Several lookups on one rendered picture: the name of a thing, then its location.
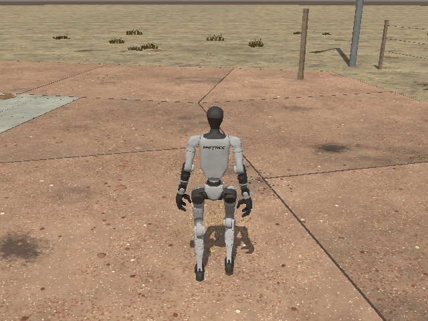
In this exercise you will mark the left robot hand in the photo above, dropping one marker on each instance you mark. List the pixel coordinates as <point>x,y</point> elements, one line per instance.
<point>180,202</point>

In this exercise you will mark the left robot foot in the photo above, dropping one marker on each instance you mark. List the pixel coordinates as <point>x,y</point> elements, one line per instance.
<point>199,275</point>

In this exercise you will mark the right robot hand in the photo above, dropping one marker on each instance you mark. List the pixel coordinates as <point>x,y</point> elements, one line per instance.
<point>248,207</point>

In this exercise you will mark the left robot upper arm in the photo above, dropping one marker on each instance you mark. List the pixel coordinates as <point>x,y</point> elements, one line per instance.
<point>190,152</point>

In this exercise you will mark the right robot upper arm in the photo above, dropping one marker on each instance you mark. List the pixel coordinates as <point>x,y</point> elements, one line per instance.
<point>237,154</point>

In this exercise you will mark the right robot forearm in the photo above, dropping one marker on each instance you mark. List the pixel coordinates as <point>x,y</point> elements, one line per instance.
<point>244,184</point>

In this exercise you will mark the left robot forearm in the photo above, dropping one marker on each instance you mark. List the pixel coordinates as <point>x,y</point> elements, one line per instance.
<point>183,181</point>

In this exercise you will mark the left robot shin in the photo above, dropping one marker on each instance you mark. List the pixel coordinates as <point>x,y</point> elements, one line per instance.
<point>199,249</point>

